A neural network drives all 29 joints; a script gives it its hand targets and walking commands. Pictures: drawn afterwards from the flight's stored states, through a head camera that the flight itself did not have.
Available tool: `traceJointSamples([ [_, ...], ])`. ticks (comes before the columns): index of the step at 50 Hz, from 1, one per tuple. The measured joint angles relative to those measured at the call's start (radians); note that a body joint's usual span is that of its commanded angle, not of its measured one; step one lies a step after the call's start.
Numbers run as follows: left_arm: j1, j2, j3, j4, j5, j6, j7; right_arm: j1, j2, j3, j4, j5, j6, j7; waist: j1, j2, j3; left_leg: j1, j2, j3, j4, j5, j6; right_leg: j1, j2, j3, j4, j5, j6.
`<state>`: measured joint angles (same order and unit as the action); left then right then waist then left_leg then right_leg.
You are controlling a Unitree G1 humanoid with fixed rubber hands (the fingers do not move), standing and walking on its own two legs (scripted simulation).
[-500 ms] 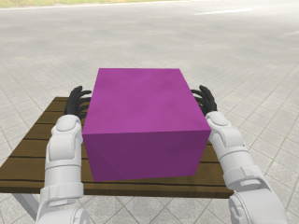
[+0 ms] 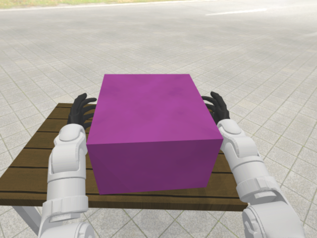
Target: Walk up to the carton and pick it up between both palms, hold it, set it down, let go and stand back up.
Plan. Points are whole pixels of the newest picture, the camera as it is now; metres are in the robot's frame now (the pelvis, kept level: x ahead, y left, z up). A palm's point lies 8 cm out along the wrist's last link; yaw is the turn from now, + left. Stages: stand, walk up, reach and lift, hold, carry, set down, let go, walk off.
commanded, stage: hold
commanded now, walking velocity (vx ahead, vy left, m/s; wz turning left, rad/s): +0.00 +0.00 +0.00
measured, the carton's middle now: (150, 125) +0.40 +0.00 +0.14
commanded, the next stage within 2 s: set down in 0.42 s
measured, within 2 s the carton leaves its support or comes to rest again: neither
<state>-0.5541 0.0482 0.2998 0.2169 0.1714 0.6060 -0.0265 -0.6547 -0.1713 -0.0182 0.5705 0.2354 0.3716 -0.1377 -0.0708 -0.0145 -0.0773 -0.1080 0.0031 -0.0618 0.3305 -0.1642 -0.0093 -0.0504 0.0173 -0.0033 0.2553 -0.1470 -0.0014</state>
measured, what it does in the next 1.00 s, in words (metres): stands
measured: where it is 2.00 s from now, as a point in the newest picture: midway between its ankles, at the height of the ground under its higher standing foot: outside the picture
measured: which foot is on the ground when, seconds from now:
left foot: down 0.00-1.00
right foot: down 0.00-1.00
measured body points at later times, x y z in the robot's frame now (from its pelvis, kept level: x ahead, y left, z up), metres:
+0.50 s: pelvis +0.00 +0.00 +0.00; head -0.05 +0.02 +0.45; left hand +0.38 +0.18 +0.19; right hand +0.37 -0.18 +0.18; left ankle +0.01 +0.12 -0.75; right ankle +0.00 -0.12 -0.75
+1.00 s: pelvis +0.01 +0.00 +0.00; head -0.01 +0.01 +0.45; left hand +0.40 +0.18 +0.15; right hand +0.39 -0.18 +0.13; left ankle +0.01 +0.12 -0.75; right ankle +0.00 -0.12 -0.75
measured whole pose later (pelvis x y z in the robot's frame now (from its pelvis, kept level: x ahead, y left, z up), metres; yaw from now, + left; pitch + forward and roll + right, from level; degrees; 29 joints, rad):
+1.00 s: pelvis +0.01 +0.00 +0.00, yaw +1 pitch -3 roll -1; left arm -0.56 0.05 0.29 0.39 0.17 0.30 -0.05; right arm -0.56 -0.10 -0.11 0.67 0.05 0.02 -0.10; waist -0.05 -0.03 0.00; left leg -0.09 0.00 -0.08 0.32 -0.17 -0.01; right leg -0.03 0.01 -0.03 0.25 -0.16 -0.01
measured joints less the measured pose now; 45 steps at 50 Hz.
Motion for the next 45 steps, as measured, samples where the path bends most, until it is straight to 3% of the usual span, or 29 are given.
traceJointSamples([
  [20, -0.014, 0.001, -0.002, 0.002, 0.003, 0.0, 0.001, -0.005, -0.002, -0.006, 0.003, 0.004, -0.01, 0.001, 0.004, 0.002, 0.002, -0.005, -0.003, 0.005, 0.008, -0.003, 0.005, -0.003, -0.002, 0.005, 0.001, 0.002, 0.004],
  [26, 0.006, -0.002, -0.005, -0.027, -0.003, -0.013, 0.002, 0.017, 0.001, -0.001, -0.028, -0.008, -0.023, 0.001, -0.011, -0.002, 0.012, 0.014, -0.004, -0.005, 0.004, -0.003, 0.003, 0.022, -0.003, -0.005, -0.009, 0.001, 0.003],
  [31, 0.011, -0.013, 0.01, -0.007, 0.0, -0.088, -0.019, 0.041, 0.021, -0.027, -0.034, -0.044, -0.083, 0.01, -0.012, -0.011, 0.016, 0.036, -0.004, -0.007, -0.004, -0.003, 0.001, 0.04, -0.004, -0.008, -0.006, -0.005, 0.0],
  [38, -0.035, -0.024, 0.048, 0.119, 0.053, -0.186, -0.056, 0.044, 0.073, -0.121, 0.077, -0.166, -0.207, 0.062, 0.013, -0.026, 0.04, 0.069, -0.01, 0.0, -0.041, 0.014, 0.0, 0.047, -0.012, -0.006, 0.012, -0.017, -0.003],
  [45, -0.03, -0.012, 0.022, 0.171, 0.034, -0.259, -0.047, 0.076, 0.085, -0.128, 0.114, -0.201, -0.305, 0.051, 0.027, -0.018, 0.08, 0.048, -0.007, -0.007, -0.033, 0.01, -0.003, 0.035, -0.01, -0.019, 0.006, -0.016, -0.004],
])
